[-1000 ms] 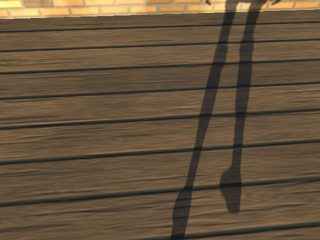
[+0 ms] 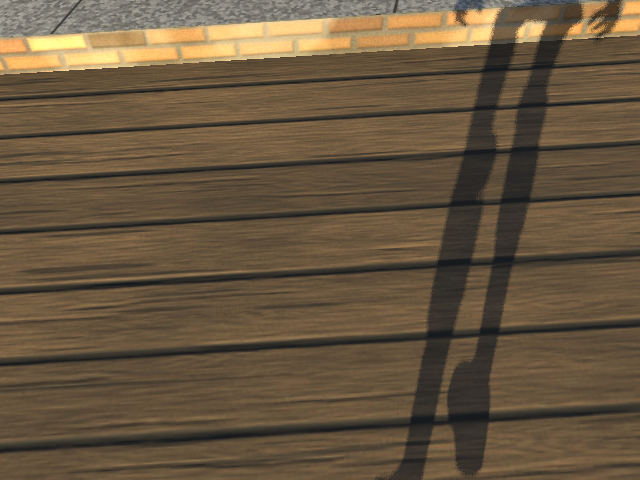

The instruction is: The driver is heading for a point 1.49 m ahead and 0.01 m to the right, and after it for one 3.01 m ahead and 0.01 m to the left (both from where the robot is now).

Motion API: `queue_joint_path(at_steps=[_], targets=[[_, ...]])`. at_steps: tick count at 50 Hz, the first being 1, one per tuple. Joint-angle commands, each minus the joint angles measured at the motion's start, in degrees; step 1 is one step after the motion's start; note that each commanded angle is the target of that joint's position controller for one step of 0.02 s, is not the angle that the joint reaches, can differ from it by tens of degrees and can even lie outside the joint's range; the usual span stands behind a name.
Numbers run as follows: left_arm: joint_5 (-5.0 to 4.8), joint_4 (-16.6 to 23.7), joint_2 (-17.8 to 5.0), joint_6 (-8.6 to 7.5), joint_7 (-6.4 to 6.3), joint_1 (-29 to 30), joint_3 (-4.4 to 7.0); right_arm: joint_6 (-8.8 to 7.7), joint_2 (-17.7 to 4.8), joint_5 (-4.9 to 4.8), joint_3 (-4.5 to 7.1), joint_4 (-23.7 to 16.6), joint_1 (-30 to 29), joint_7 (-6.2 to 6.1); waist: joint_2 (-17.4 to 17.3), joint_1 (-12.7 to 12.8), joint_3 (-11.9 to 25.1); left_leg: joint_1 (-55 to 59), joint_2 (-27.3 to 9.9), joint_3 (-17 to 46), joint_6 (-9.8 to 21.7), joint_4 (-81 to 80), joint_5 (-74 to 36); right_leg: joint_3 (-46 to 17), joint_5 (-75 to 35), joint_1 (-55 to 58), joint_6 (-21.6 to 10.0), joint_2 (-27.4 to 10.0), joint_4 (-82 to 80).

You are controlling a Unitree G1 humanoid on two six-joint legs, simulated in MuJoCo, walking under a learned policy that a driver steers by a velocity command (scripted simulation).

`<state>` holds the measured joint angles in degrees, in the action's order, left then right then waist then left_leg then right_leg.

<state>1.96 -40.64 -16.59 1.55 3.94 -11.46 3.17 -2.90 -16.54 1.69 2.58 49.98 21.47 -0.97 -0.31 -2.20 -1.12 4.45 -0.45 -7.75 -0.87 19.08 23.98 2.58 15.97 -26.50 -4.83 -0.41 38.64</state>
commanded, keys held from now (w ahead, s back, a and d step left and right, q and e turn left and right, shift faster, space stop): w+e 0.24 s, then w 0.10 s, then w+q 0.66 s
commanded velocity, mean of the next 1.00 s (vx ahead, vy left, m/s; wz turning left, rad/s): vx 0.48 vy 0.00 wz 0.01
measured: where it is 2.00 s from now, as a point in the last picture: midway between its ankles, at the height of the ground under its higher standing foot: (317, 276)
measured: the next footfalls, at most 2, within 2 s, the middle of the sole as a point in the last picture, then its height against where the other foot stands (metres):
right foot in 0.02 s outside the picture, level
left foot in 0.68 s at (335, 457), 0.16 m lower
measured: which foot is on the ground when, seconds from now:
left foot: down 0.00-0.04, up 0.06-0.66, down 0.68-1.00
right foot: up 0.00-0.00, down 0.02-0.68, up 0.70-1.00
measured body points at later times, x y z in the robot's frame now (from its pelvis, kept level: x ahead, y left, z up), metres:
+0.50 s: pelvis +0.26 -0.05 -0.01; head +0.27 -0.06 +0.44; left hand +0.27 +0.24 -0.13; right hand +0.39 -0.34 -0.11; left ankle +0.48 +0.06 -0.70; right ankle +0.08 -0.09 -0.73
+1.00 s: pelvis +0.62 -0.05 -0.15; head +0.67 -0.06 +0.30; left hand +0.82 +0.18 -0.25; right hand +0.58 -0.30 -0.29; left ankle +0.55 +0.01 -0.89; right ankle +0.80 -0.18 -0.84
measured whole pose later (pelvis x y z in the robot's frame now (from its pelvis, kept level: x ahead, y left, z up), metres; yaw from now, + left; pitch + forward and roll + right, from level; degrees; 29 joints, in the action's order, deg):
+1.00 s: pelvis +0.62 -0.05 -0.15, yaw +4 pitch +1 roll +2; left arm 2.1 -44.7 -12.5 -3.5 0.4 0.5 -1.2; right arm -2.8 -13.2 -0.3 3.0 56.0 24.2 0.7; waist 1.0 -4.6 -5.3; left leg -5.4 11.5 7.4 7.1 21.2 15.5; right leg -4.1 2.4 -37.1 0.9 -3.2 40.9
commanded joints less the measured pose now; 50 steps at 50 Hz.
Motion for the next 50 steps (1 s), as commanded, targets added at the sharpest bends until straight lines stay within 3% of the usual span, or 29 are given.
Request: queue_joint_path(at_steps=[1, 2, 3, 4, 5, 6, 8, 11, 12, 15, 18, 23, 26, 29, 31, 33, 34, 35, 36, 37, 38, 39, 40, 41, 42, 44, 45, 48, 50], targets=[[0.70, -0.90, -7.32, -1.68, -1.59, -16.84, 2.86, -0.04, -8.71, -0.02, 1.61, -2.96, -2.07, -0.32, 1.66, 9.62, 6.29, -15.20, -9.70, -1.95, 5.69, 27.89, -46.33, -1.30, 4.26, 25.56, -5.00, 4.02, -9.03], [0.36, 0.22, -15.87, -2.10, -2.36, -19.73, 4.73, -0.13, -2.58, -0.19, 0.05, -6.76, 0.49, 0.70, 18.25, 8.26, 11.46, -37.29, -0.27, -3.17, 1.84, 51.68, -8.86, -33.26, 11.92, 40.89, -13.14, -14.35, -16.58], [-2.42, 0.98, -14.58, -2.36, -2.06, -17.45, 4.18, -0.72, -6.00, 0.94, 0.92, -7.27, -3.85, 1.03, 15.07, 8.33, 13.13, -46.03, 3.77, 8.72, 1.41, 57.59, 4.39, -49.35, 5.94, 40.02, -16.42, -17.37, -24.57], [-2.57, 0.84, -12.80, -2.27, -2.34, -14.50, 3.91, -1.19, -8.49, 0.28, 1.54, -7.84, -6.82, 1.44, 8.71, 7.38, 6.60, -48.27, -0.33, 11.40, 1.89, 57.83, 0.74, -39.07, -0.21, 35.70, -16.51, -16.36, -22.10], [-2.51, 0.79, -10.85, -2.38, -2.25, -12.25, 3.41, -1.25, -8.58, -0.24, 1.60, -7.57, -6.95, 1.62, 3.36, 5.54, 3.43, -44.51, -2.78, 11.63, 1.98, 53.19, -3.48, -31.94, -9.02, 28.67, -15.33, -14.56, -21.37], [-2.10, 1.01, -9.06, -2.36, -2.20, -10.03, 2.85, -0.92, -7.97, 0.08, 1.64, -6.83, -6.23, 1.58, 1.57, 3.37, 1.20, -41.33, -4.58, 11.61, 1.83, 47.61, -4.47, -27.37, -11.75, 23.77, -13.15, -11.89, -22.36], [-1.96, 1.11, -7.38, -2.92, -2.44, -8.46, 1.98, 1.16, -6.65, 1.11, 1.50, -5.48, -4.31, 1.56, 3.66, 1.92, 0.75, -36.40, -5.15, 10.62, 0.64, 42.57, -6.25, -22.98, -14.21, 19.04, -11.66, -8.71, -24.69], [-2.10, -0.53, -8.38, -3.49, -3.21, -10.87, 2.13, 2.94, -4.41, 1.71, 1.13, -6.23, -7.26, 2.40, 2.47, 2.15, -0.35, -37.97, -4.02, 8.46, -1.01, 39.28, -9.67, -20.91, -18.70, 17.57, -12.34, -7.16, -26.52], [-1.14, -0.55, -9.33, -3.83, -3.30, -11.64, 2.35, 2.77, -4.59, 1.55, 1.22, -6.46, -8.82, 2.65, 1.42, 2.96, -0.12, -39.84, -3.91, 8.18, -0.61, 40.61, -14.67, -21.10, -19.26, 18.75, -12.84, -7.58, -26.52], [-1.78, -4.68, -8.89, -5.69, -3.67, -17.57, 2.01, 2.07, -7.51, 0.63, 2.83, -8.47, -16.29, 2.63, 3.13, 4.65, -3.36, -51.93, -5.71, 12.25, -0.41, 32.61, -21.57, -23.10, -14.76, 27.65, -10.33, -8.12, -27.64], [-1.65, -6.52, -8.32, -6.38, -4.61, -16.26, 1.64, 1.65, -5.84, 1.15, 2.44, -8.70, -20.13, 3.18, 3.74, 5.24, -2.86, -46.83, -3.25, 9.69, -0.33, 22.53, -34.10, -18.10, -12.66, 24.21, -8.33, -4.29, -25.46], [-0.06, -8.41, -7.17, -6.73, -5.75, -19.28, 0.73, 0.70, -3.60, 0.87, 1.63, -9.90, -25.41, 4.79, 3.10, 7.44, -4.58, -47.41, -2.55, 8.79, 3.15, 18.19, -43.64, -18.11, -8.57, 22.76, -8.06, -5.68, -17.80], [1.11, -10.21, -6.88, -7.02, -6.40, -21.72, 0.41, 0.27, -3.81, 0.35, 1.52, -11.11, -27.97, 4.41, 2.65, 9.09, -7.03, -50.74, -1.67, 9.74, 5.15, 15.31, -43.92, -16.03, -12.79, 27.29, -7.23, -5.94, -11.98], [1.62, -13.11, -5.64, -7.57, -6.29, -24.64, -0.41, -1.08, -1.80, 0.42, 0.57, -11.94, -29.90, 3.85, 0.72, 11.78, -8.58, -45.86, 0.39, 7.64, 6.20, 6.47, -46.25, -12.55, -19.34, 29.86, -4.91, -3.98, -6.94], [1.43, -14.04, -5.64, -7.33, -6.75, -22.44, -0.97, -1.76, -1.30, 0.21, 0.58, -8.35, -20.54, 3.22, -1.99, 7.62, -5.15, -32.06, 0.90, 6.50, 6.28, -0.75, -49.62, -9.26, -27.35, 28.52, -3.06, -1.99, 3.63], [0.67, -15.76, -5.89, -6.68, -7.22, -20.73, -1.07, -1.06, -3.65, 0.81, 1.65, -0.82, -1.08, 2.45, -0.51, -0.80, 2.67, -13.31, 0.84, 5.34, 7.31, -2.43, -52.14, -7.99, -34.46, 26.28, -2.54, -1.28, 26.57], [-0.49, -14.87, -6.65, -6.40, -6.69, -14.71, -0.43, -0.64, -5.52, 1.03, 2.81, 2.99, 10.35, 2.54, -5.32, -8.48, 5.83, 1.17, -1.84, 7.29, 10.09, -6.25, -57.45, -2.61, -22.61, 17.11, -0.14, 3.37, 47.35], [-1.08, -13.52, -3.63, -6.43, -6.15, -16.42, -0.61, -0.46, -10.40, 1.81, 3.79, 5.20, 12.82, 3.02, -13.24, -4.51, 6.96, 20.78, -8.75, 11.58, 12.41, 12.40, -76.49, 0.81, 27.14, -8.25, 1.78, 8.22, 70.09], [-4.37, -11.27, -4.29, -6.80, -6.84, -21.04, -1.20, -0.90, -11.21, 0.80, 3.77, 3.40, 14.59, 3.19, -12.43, -3.27, 19.70, 40.54, -21.36, 29.32, 21.97, 24.53, -95.71, -7.05, 27.44, -23.38, 3.97, 5.42, 74.85], [-2.92, -10.45, -7.07, -7.00, -6.83, -14.94, -1.58, -0.73, -8.62, 0.08, 3.59, 1.81, 13.52, 2.94, -1.70, -7.20, 19.27, 39.43, -22.13, 32.99, 23.82, 16.51, -78.75, -7.11, 19.52, -31.72, 4.39, 0.95, 67.78], [-1.51, -8.95, -6.54, -6.80, -6.19, -12.87, -2.23, -0.16, -11.17, -0.24, 4.70, 0.92, 7.79, 1.12, -2.61, -4.81, 19.09, 32.14, -23.08, 39.65, 28.31, 8.90, -44.86, -6.81, 14.21, -34.42, 4.14, -1.03, 65.95], [1.33, -8.63, -8.16, -7.28, -5.55, -6.72, -1.79, -0.66, -7.83, -0.90, 3.44, 0.25, 2.98, 0.38, 5.79, -2.82, 12.60, 16.94, -19.25, 39.22, 23.97, 1.74, -30.01, -7.48, 5.17, -29.71, 3.40, -3.45, 54.44], [2.53, -7.93, -7.54, -6.94, -4.64, -5.91, -1.55, -1.17, -6.86, -1.06, 2.65, 0.37, 1.29, 0.20, 4.02, 0.07, 7.68, 3.35, -19.18, 40.40, 24.11, -0.22, -35.40, -7.26, 4.03, -23.13, 4.11, -3.51, 50.24], [2.34, -6.25, -5.31, -5.60, -4.04, -3.20, -1.71, -1.33, -5.67, -1.49, 2.02, 1.54, -0.87, 0.28, 7.16, 4.27, 1.09, -12.61, -14.80, 35.63, 22.03, -3.55, -40.36, -7.33, 3.54, -14.88, 6.21, -5.32, 36.15], [2.08, -5.45, -3.94, -4.77, -3.76, -1.70, -2.16, -1.69, -6.03, -1.44, 1.86, 1.62, -1.28, 0.62, 5.44, 4.99, -1.54, -22.16, -11.10, 31.22, 20.37, -4.78, -45.17, -5.89, 2.85, -6.90, 7.22, -5.21, 27.29], [1.21, -4.35, -1.09, -4.92, -3.51, -0.27, -3.12, -2.03, -6.98, -0.73, 2.18, 1.58, -2.40, 1.09, -0.40, 5.06, 0.08, -25.96, -6.53, 24.99, 18.44, -4.64, -56.30, -3.76, -3.59, 0.16, 7.12, -3.45, 16.12], [0.73, -4.31, -0.44, -5.13, -3.55, 0.72, -3.25, -1.97, -6.24, -1.14, 2.12, 1.47, -2.33, 1.31, -2.03, 4.70, 1.61, -25.94, -4.96, 23.13, 16.85, -4.14, -56.36, -3.33, -8.02, 3.30, 6.60, -2.69, 12.04], [-0.13, -2.60, -1.08, -5.30, -3.74, 7.86, -3.05, -0.89, -4.60, -2.59, 2.10, 2.30, 1.02, 1.62, -1.92, 1.16, 2.65, -20.15, -2.07, 23.54, 11.92, -2.02, -48.02, -2.92, -18.38, 4.21, 5.76, -0.38, 3.07], [-0.20, -1.10, -1.43, -5.21, -3.66, 12.25, -2.98, 0.02, -4.81, -1.91, 2.27, 2.89, 3.81, 1.33, -1.55, -0.64, 1.12, -15.49, -3.10, 26.93, 11.00, -0.36, -43.55, -3.65, -16.87, 2.20, 5.57, 0.26, -0.65]])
